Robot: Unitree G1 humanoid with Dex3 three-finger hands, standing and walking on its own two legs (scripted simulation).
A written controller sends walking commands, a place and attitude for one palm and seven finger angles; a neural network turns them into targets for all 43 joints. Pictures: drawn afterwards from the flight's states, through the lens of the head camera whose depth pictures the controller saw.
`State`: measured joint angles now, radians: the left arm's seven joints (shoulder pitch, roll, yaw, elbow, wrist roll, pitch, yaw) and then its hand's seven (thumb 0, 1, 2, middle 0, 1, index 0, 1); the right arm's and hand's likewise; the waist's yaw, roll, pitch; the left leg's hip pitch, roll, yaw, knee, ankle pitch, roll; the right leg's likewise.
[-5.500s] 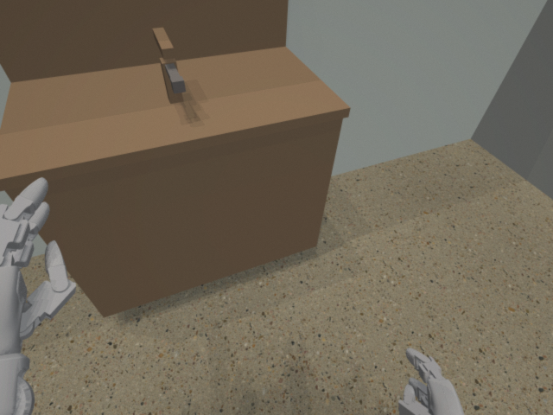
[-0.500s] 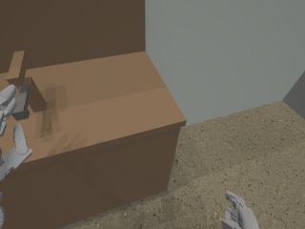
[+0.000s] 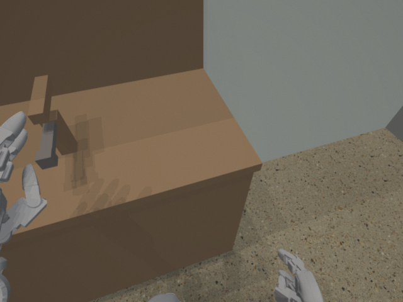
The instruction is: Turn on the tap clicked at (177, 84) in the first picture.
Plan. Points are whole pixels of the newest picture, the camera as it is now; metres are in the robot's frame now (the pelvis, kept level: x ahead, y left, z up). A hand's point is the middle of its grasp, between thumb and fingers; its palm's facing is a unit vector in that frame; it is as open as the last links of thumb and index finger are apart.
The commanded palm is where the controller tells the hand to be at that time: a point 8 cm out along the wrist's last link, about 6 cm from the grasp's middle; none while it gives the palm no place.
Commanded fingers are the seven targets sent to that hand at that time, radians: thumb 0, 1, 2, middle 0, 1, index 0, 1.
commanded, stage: come to a stop and stand still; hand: left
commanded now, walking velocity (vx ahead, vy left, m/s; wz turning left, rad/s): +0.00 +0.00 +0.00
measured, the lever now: (46, 158) +0.34 +0.33 +0.10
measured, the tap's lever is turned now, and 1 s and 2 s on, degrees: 0 0 0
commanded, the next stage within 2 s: look again from close up in 0.66 s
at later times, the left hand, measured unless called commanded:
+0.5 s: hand (11, 204) +0.21 +0.27 +0.18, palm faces +0.40 -0.82 -0.40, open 7.4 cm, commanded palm +0.16 +0.30 +0.18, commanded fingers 0.00 0.90 0.90 -0.20 -0.30 -0.20 -0.30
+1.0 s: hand (26, 197) +0.22 +0.26 +0.17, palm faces +0.29 -0.87 -0.40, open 7.4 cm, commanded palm +0.16 +0.31 +0.18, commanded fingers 0.00 0.90 0.90 -0.20 -0.30 -0.20 -0.30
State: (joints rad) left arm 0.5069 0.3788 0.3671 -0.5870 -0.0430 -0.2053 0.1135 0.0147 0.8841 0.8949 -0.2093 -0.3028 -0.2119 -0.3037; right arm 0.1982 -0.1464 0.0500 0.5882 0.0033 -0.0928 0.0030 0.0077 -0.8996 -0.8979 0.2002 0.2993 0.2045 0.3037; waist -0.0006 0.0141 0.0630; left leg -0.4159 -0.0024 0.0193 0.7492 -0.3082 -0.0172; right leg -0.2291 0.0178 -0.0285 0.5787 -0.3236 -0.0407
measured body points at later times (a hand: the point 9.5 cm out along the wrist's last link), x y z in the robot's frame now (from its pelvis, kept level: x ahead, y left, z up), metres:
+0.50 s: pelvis +0.00 +0.02 +0.01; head +0.00 +0.03 +0.46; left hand +0.18 +0.31 +0.20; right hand +0.20 -0.20 -0.05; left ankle +0.03 +0.13 -0.73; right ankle -0.01 -0.10 -0.73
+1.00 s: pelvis -0.01 +0.04 +0.01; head +0.00 +0.04 +0.46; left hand +0.20 +0.31 +0.19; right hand +0.15 -0.21 -0.06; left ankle +0.03 +0.13 -0.73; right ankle -0.01 -0.10 -0.73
